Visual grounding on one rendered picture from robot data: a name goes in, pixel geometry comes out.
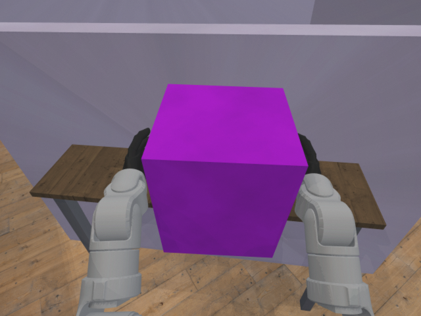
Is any left robot hand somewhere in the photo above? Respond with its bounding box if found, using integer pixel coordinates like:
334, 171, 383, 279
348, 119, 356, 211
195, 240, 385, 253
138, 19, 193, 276
122, 128, 150, 179

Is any carton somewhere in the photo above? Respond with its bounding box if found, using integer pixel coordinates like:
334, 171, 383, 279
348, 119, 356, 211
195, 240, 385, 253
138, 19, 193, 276
141, 84, 308, 258

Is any right robot hand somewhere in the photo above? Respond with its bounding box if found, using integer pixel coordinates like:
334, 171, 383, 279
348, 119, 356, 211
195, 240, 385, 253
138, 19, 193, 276
298, 133, 321, 174

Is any left robot forearm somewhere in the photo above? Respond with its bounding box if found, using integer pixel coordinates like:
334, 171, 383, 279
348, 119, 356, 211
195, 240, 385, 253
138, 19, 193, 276
76, 169, 148, 316

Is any table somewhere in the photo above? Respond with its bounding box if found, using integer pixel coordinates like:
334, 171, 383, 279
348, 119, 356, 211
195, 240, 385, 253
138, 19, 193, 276
30, 144, 386, 311

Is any right robot forearm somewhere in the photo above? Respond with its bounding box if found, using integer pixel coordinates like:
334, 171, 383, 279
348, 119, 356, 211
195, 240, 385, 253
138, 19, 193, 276
295, 173, 374, 316

